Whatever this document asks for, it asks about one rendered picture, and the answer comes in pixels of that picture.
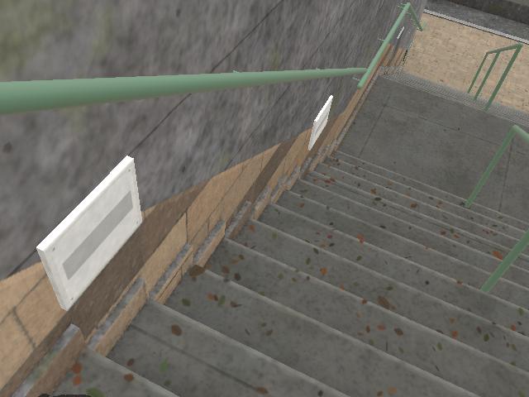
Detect stairs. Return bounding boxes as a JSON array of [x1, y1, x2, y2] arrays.
[[50, 149, 529, 397], [382, 71, 529, 126]]

